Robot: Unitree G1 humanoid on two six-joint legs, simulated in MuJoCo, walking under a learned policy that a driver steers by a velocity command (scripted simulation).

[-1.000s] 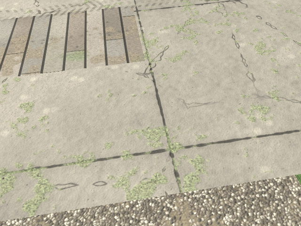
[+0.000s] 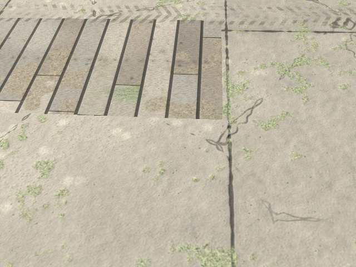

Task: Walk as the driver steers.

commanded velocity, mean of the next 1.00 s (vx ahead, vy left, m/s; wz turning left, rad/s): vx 0.47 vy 0.00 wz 0.37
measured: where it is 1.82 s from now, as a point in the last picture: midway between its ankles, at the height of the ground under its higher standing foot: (134, 235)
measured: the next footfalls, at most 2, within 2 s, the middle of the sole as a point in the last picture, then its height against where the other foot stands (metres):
left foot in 0.38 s outside the picture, level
right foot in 0.94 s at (155, 214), level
